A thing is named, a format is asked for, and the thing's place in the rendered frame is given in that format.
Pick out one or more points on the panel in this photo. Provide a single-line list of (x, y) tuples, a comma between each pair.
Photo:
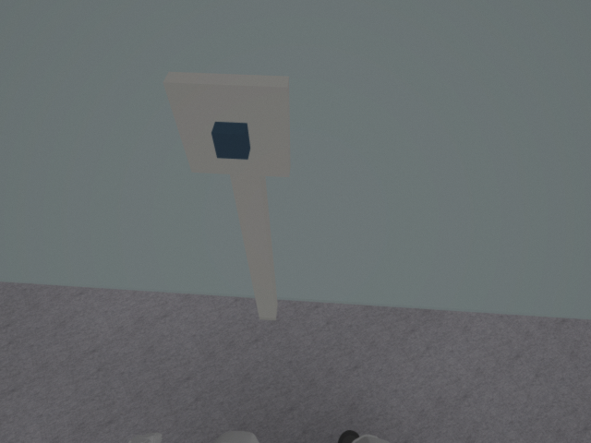
[(198, 100)]

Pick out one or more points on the button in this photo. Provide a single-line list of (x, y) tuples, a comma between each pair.
[(231, 140)]

